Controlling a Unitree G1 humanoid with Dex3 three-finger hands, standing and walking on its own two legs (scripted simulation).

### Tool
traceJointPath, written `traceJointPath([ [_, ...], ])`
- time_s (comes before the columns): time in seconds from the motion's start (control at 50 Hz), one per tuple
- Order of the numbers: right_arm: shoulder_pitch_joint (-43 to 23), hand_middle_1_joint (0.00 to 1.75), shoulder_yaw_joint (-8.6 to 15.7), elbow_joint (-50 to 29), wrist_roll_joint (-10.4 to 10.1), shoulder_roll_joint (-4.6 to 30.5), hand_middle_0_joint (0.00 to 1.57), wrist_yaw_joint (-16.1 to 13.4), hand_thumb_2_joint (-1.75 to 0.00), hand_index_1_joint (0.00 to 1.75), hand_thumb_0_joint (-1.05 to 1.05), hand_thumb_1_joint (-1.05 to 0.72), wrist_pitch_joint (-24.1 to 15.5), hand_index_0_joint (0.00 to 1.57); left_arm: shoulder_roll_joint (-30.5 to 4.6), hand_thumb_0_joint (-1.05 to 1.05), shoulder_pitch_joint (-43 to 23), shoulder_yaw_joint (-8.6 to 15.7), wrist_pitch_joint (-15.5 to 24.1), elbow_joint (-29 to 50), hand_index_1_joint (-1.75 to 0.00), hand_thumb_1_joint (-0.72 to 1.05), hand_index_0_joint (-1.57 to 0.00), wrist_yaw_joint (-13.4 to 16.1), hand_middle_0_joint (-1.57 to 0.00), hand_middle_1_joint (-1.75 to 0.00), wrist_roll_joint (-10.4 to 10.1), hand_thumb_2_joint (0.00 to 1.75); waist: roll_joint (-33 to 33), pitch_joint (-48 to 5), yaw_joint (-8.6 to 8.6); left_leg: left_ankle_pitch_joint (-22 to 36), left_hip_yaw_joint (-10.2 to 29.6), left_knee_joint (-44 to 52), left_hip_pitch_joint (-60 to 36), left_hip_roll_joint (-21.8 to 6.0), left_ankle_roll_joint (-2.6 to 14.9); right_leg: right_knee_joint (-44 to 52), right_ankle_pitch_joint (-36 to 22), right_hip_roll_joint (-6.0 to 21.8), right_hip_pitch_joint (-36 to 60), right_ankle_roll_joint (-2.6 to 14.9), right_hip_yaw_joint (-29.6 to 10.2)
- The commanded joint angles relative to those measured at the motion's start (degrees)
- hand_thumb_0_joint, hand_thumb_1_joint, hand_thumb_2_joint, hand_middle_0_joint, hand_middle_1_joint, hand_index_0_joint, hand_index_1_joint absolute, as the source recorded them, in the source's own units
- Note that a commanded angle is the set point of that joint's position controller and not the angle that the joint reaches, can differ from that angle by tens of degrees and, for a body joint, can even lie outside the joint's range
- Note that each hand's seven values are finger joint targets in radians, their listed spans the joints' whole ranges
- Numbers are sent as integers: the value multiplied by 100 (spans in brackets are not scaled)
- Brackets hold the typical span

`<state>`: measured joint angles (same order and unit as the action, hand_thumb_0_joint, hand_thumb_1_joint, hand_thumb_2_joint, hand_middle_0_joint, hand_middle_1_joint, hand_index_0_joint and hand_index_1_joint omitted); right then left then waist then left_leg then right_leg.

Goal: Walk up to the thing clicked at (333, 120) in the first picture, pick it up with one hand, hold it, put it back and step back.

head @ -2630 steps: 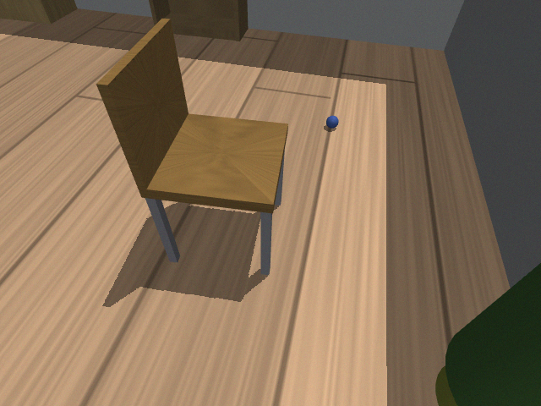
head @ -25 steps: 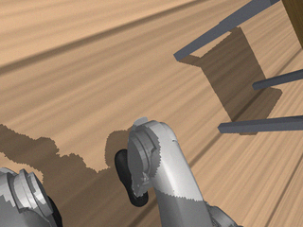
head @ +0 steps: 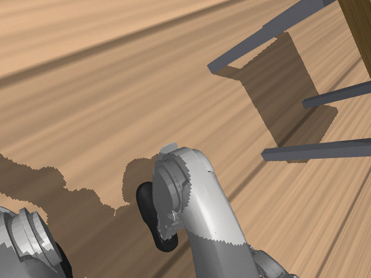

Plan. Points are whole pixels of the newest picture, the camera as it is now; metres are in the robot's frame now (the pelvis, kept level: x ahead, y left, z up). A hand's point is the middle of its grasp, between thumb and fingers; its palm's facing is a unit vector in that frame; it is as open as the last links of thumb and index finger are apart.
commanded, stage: open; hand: left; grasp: from above
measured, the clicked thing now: out of the picture +0.49 +0.32 -0.27
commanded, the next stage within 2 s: withdraw in 0.64 s
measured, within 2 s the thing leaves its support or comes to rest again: neither
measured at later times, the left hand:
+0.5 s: hand out of the picture +0.48 +0.32 -0.24, palm faces -0.44 -0.15 -0.89, open 13.6 cm
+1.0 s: hand out of the picture +0.50 +0.34 -0.20, palm faces -0.33 -0.11 -0.94, open 14.1 cm
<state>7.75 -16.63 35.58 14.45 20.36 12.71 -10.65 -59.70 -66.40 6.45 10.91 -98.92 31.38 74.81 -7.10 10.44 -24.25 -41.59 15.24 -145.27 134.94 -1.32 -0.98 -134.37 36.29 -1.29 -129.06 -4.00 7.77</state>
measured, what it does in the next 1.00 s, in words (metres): stands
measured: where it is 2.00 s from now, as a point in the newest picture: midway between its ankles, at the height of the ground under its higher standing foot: (117, 257)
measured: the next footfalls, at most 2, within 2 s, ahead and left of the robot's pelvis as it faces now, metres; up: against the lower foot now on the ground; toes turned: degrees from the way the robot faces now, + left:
none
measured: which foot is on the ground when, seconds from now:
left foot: down 0.00-1.00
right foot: down 0.00-1.00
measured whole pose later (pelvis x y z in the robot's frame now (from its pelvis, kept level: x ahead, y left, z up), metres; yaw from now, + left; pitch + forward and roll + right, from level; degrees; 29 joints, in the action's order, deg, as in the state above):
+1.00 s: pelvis +0.00 +0.00 +0.01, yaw +0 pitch +32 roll -14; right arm 11.2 -13.8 35.1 12.5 20.0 13.5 -9.3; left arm -56.2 -62.2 8.1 7.9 -84.6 27.1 73.0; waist -4.5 6.9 -21.8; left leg -41.3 14.4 -143.8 135.9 -1.2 -0.8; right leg -133.2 36.5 -0.9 -129.8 -3.3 7.4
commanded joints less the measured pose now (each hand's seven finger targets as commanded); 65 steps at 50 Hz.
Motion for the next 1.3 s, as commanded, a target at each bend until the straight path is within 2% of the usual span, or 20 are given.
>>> traceJointPath([
  [0.0,1207,30,539,118,-67,1891,20,-83,-90,30,0,-90,24,20,-1294,0,-1521,-14,-43,701,-77,-18,-36,197,-35,-79,-57,71,3103,-3697,-350,1359,-712,1453,-2783,-118,147,1088,-1415,-268,2148,485,738],
  [0.04,1220,30,561,142,-71,1936,20,-82,-90,30,0,-90,3,20,-1287,0,-1612,48,-43,796,-81,-23,-32,163,-30,-83,-64,74,3161,-3667,-353,1385,-683,1439,-2891,-122,113,1065,-1374,-236,1964,509,775],
  [0.06,1213,30,551,113,-62,1872,20,-70,-90,30,0,-90,-10,20,-1230,0,-1497,-50,-58,733,-82,-27,-30,140,-29,-83,-55,77,3218,-3731,-355,1361,-706,1494,-2946,-125,127,1090,-1379,-260,2128,490,736],
  [0.1,1261,30,534,165,-80,1874,20,-69,-90,30,0,-90,7,20,-1339,0,-1482,75,-59,753,-85,-29,-28,152,-27,-86,-51,81,3315,-3876,-305,1556,-648,1496,-3074,-139,85,1042,-1492,-235,2101,510,772],
  [0.12,1247,30,515,121,-48,1855,20,-45,-90,30,0,-90,0,20,-1154,0,-1353,-30,-84,526,-87,-30,-26,108,-25,-88,-61,82,3123,-3722,-382,1477,-664,1474,-2921,-127,117,1046,-1470,-244,2103,480,772],
  [0.24,1182,30,536,33,-107,1896,20,-108,-90,30,0,-90,62,20,-1253,0,-1459,-100,-51,709,-96,-43,-16,111,-15,-96,-106,91,3097,-3745,-325,1240,-670,1565,-2761,-129,138,1118,-1328,-279,2211,490,746],
  [0.28,1242,30,523,63,-103,1910,20,-105,-90,30,0,-90,62,20,-1346,0,-1596,24,-27,937,-99,-46,-12,124,-12,-99,-85,96,3178,-3904,-309,1537,-689,1438,-2867,-119,130,1086,-1541,-253,2218,500,745],
  [0.36,1258,30,518,60,-106,1891,20,-98,-90,30,0,-90,59,20,-1093,0,-1385,-142,-41,607,-101,-50,-9,90,-8,-102,-103,96,3082,-3694,-401,1497,-651,1535,-2902,-129,114,1098,-1498,-270,2154,490,766],
  [0.46,1313,30,456,90,-84,1857,20,-83,-90,30,0,-90,75,20,-1326,0,-1557,14,-27,878,-105,-50,-8,100,-8,-105,-48,101,3317,-3882,-369,1654,-621,1519,-3055,-148,84,1056,-1594,-247,2175,508,781],
  [0.48,1228,30,456,38,-95,1860,20,-94,-90,30,0,-90,69,20,-1156,0,-1382,-102,-59,531,-105,-50,-8,80,-8,-106,-71,101,3102,-3674,-392,1457,-631,1538,-2936,-140,96,1076,-1438,-253,2096,511,772],
  [0.52,1243,30,442,39,-89,1829,20,-101,-90,30,0,-89,64,20,-1175,0,-1433,-134,-40,582,-105,-49,-8,69,-7,-106,-94,100,3045,-3579,-443,1317,-669,1518,-2770,-135,134,1152,-1366,-289,2176,480,752],
  [0.58,1209,30,480,24,-92,1904,20,-145,-90,30,0,-90,74,20,-1427,0,-1545,-35,-22,905,-107,-49,-9,128,-8,-108,-74,102,3369,-3923,-269,1342,-637,1642,-3079,-147,85,1124,-1361,-262,2213,515,757],
  [0.7,1293,30,425,52,-91,1893,20,-121,-90,30,0,-89,74,20,-1231,0,-1520,-80,-47,727,-105,-48,-8,94,-7,-107,-66,99,3142,-3565,-467,1468,-630,1515,-2827,-145,108,1107,-1476,-247,2084,493,780],
  [0.78,1280,30,474,26,-96,1911,20,-129,-90,30,0,-91,56,20,-1554,0,-1651,122,-56,1138,-102,-55,-7,125,-7,-102,-42,100,3484,-3895,-269,1441,-602,1600,-3214,-169,49,1073,-1394,-217,2044,529,766],
  [0.84,1305,30,609,19,-117,1911,20,-82,-90,30,0,-91,44,20,-1470,0,-1496,202,-152,1321,-101,-55,-7,86,-7,-101,-78,100,3602,-4116,-191,1534,-646,1613,-3278,-147,36,1052,-1460,-213,2052,549,759],
  [0.88,1373,30,750,48,-145,1873,20,-58,-91,30,0,-91,77,20,-1651,0,-1445,453,-210,2005,-101,-56,-6,4,-7,-101,-105,100,3926,-4671,33,1832,-718,1621,-3530,-130,13,1085,-1639,-193,2205,569,704],
  [0.92,1242,30,915,-56,-258,1778,20,-19,-91,30,0,-91,114,20,-1268,0,-1207,286,-307,2481,-101,-57,-6,-175,-7,-100,-242,101,4159,-5128,318,1982,-773,1754,-3759,-96,-12,1057,-1691,-185,2157,622,650],
  [1.0,1432,30,1212,82,-468,1599,20,90,-90,30,0,-91,320,20,-733,0,-1038,89,-596,3047,-100,-55,-6,-664,-7,-100,-452,101,3907,-5324,480,2111,-959,1793,-3476,-43,75,1172,-1803,-190,2085,602,480],
  [1.14,1594,30,1544,84,-756,1422,20,-77,-91,30,0,-91,887,20,180,0,-1255,-434,-870,3634,-101,-55,-7,-1769,-8,-100,-747,102,3117,-5173,475,1604,-1023,2397,-3443,68,124,1711,-1398,-119,2210,673,282],
  [1.28,1477,30,1577,-150,-883,1250,20,-520,-91,30,0,-90,1311,20,363,0,-1074,-614,-678,3313,-99,-51,-10,-2557,-11,-97,-869,101,1985,-4486,512,1031,-1127,2647,-2810,189,241,2232,-689,-38,2330,694,105],
])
